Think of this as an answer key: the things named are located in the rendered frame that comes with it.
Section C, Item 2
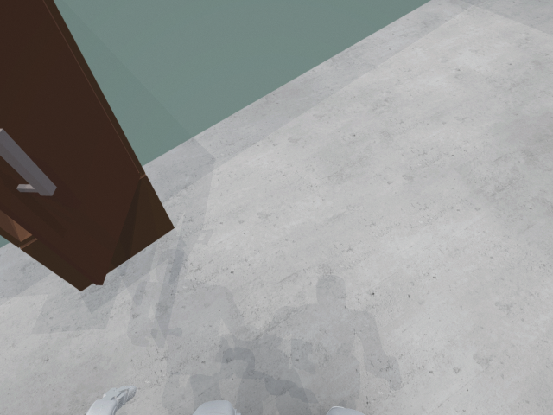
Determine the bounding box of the left robot hand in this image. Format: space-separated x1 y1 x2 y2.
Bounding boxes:
86 386 137 415

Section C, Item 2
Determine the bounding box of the handle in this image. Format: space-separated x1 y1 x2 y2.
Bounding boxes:
0 129 57 196

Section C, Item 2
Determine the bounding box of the cupboard door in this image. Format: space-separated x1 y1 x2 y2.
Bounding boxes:
0 0 140 285

